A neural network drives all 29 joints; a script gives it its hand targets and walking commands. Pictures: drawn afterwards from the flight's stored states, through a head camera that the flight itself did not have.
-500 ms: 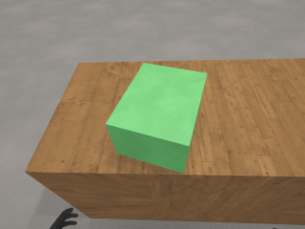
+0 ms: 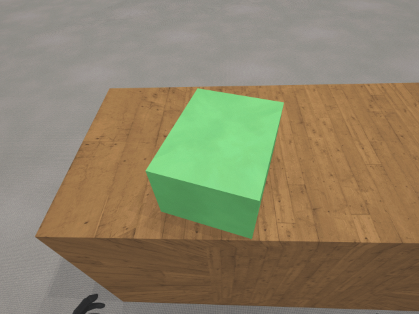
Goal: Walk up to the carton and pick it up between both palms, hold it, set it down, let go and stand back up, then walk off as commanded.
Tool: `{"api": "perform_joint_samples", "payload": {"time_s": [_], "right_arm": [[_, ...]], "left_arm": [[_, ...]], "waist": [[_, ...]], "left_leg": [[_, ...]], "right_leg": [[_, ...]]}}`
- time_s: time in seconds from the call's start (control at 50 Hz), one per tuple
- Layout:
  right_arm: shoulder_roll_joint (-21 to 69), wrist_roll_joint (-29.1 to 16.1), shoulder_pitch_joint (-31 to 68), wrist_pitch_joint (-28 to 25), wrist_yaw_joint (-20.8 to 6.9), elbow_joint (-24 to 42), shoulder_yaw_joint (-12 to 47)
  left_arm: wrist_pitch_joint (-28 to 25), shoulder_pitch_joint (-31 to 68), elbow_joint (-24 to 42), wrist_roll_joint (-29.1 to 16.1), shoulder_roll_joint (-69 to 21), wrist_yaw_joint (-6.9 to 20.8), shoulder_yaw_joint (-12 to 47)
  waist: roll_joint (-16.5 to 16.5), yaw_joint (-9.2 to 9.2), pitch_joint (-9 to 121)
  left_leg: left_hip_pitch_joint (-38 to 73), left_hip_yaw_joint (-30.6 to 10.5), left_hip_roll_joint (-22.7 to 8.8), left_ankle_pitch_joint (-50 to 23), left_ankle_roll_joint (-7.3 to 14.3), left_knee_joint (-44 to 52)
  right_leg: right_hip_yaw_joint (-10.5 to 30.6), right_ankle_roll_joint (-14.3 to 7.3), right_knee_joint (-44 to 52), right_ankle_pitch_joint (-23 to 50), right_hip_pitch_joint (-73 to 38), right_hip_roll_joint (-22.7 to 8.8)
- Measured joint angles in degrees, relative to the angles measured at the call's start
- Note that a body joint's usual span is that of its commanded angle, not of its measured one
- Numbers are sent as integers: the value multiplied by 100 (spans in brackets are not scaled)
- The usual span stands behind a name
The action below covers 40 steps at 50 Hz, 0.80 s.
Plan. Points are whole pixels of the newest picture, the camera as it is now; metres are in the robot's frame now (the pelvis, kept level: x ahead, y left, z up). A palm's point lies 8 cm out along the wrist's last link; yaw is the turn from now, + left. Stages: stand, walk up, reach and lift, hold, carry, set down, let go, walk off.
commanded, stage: reach and lift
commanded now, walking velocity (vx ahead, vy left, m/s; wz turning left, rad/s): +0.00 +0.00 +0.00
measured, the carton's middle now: (222, 157) +0.47 +0.01 +0.00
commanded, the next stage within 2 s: none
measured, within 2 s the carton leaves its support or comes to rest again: neither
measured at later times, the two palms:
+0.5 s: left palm out of the picture +0.14 +0.27 -0.07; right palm out of the picture +0.10 -0.26 -0.08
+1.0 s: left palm (81, 296) +0.17 +0.26 -0.03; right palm out of the picture +0.13 -0.20 -0.02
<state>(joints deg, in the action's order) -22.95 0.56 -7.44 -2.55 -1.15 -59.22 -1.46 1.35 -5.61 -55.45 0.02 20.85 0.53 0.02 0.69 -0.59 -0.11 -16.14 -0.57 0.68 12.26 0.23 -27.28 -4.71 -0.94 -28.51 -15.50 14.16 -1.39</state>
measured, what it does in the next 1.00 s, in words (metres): stands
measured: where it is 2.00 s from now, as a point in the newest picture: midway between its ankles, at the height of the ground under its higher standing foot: outside the picture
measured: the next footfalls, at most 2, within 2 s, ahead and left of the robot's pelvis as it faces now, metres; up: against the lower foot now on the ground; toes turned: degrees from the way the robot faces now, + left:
none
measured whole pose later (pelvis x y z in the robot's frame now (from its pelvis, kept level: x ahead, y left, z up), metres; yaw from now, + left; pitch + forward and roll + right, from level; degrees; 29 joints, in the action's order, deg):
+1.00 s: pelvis -0.01 +0.01 +0.00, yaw +0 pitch +1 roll +0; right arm -5.4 -0.6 -25.8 1.4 9.4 -3.5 0.1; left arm 11.5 -17.4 -5.6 -5.4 24.3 4.4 -0.3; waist -1.7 -0.2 -5.6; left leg -16.1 -0.5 0.6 9.8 0.3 -24.6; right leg -4.7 -0.3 -24.9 -12.4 13.8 -1.3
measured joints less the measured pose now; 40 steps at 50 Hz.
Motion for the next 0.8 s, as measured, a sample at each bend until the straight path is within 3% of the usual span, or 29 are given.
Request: {"api": "perform_joint_samples", "payload": {"time_s": [0.08,0.18,0.32,0.58,0.8], "right_arm": [[202,106,466,-287,-248,64,-514],[423,109,626,-290,-230,637,-502],[502,109,177,-290,-4,1229,-278],[1159,108,-988,-275,293,3012,-303],[1571,89,-1203,300,693,4432,-73]], "left_arm": [[1520,273,1137,-1,0,-134,2],[2209,358,2290,-3,1,-23,3],[2245,15,3066,-1,1,111,0],[1749,-743,3899,-1,1,0,0],[1620,-755,4480,-154,10,181,1]], "waist": [[-24,0,-503],[-110,0,-554],[-186,-1,-556],[-238,-1,-555],[-239,-1,-554]], "left_leg": [[-22,0,-22,295,-25,-608],[-27,0,-39,406,-34,-799],[-28,1,-34,294,-34,-627],[-27,5,-20,-80,-12,-157],[-18,9,-14,-195,4,21]], "right_leg": [[0,-25,-559,-267,-2,2],[1,-4,-736,-367,-3,11],[2,24,-556,-242,-4,11],[2,40,-77,136,-6,11],[2,46,112,259,-20,11]]}}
